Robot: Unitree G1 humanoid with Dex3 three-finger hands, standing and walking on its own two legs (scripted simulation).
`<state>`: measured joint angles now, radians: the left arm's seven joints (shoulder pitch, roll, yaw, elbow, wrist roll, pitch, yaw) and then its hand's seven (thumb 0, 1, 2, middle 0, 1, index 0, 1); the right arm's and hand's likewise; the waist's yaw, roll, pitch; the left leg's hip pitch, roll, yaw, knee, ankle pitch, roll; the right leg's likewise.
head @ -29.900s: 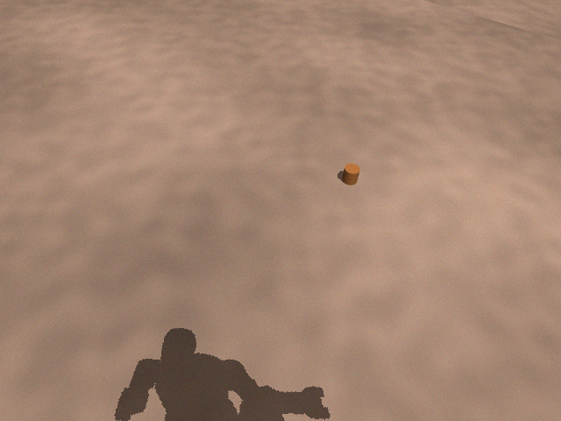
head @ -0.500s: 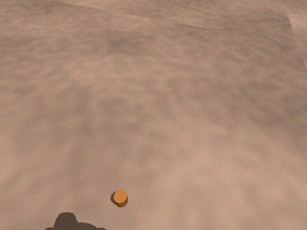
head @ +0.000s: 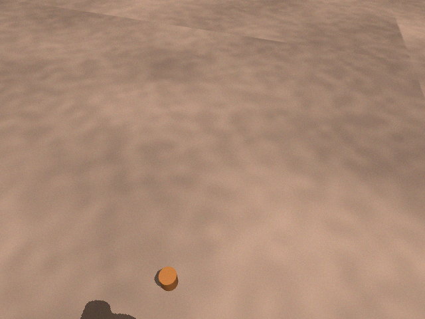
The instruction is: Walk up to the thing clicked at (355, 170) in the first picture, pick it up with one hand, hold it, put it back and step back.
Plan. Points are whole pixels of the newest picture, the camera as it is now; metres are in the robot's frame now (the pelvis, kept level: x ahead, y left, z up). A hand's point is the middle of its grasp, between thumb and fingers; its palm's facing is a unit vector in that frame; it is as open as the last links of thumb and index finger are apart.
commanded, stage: stand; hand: left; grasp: from above
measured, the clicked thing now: (168, 278) +0.45 +0.19 -0.74
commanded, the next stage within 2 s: step back in 1.52 s
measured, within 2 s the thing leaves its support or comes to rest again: neither
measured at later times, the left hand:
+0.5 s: hand out of the picture +0.07 +0.23 -0.16, palm faces +0.01 -0.94 -0.33, open 7.4 cm
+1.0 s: hand out of the picture +0.09 +0.23 -0.15, palm faces +0.00 -0.94 -0.34, open 7.4 cm
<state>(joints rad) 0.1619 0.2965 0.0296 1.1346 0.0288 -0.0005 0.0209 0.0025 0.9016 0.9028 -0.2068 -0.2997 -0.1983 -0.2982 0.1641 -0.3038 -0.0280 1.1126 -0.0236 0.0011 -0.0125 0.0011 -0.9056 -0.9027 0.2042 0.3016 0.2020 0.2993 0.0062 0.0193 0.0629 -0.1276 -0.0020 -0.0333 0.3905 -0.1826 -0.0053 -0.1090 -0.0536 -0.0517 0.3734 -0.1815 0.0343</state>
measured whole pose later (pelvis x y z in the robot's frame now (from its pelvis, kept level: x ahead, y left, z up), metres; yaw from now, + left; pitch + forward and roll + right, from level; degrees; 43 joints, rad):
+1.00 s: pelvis +0.02 -0.02 +0.00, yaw +0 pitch -3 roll +0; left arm 0.11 0.32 0.02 1.15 0.01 -0.01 0.00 0.00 0.90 0.90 -0.21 -0.30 -0.20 -0.30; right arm 0.11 -0.33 -0.01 1.14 -0.02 -0.01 -0.01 0.00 -0.91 -0.90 0.20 0.30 0.20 0.30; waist 0.00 0.02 0.06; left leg -0.10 0.02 -0.04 0.32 -0.18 -0.03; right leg -0.10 -0.03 -0.06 0.33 -0.19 0.01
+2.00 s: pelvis -0.05 +0.05 -0.01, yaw -1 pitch -1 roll -1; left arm 0.03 0.40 0.06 0.90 0.00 0.06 0.03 0.00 0.90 0.90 -0.21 -0.30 -0.20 -0.30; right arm 0.15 -0.35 -0.05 0.92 -0.02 0.03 -0.01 0.00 -0.90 -0.90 0.21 0.30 0.20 0.30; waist -0.03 -0.06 0.21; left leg -0.30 -0.03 0.01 0.57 -0.25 0.06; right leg -0.46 0.11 0.16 1.13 -0.51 0.00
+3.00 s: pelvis -0.34 +0.04 -0.02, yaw -4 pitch -2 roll -1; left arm 0.18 0.41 0.09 0.82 0.01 0.06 0.01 0.00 0.90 0.90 -0.21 -0.30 -0.20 -0.30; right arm 0.11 -0.37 -0.03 0.81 -0.03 0.01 -0.01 0.00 -0.90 -0.90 0.21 0.30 0.21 0.30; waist 0.01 -0.03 0.17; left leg -0.38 0.04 0.00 0.61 -0.21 0.02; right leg -0.35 0.05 0.12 0.98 -0.51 0.04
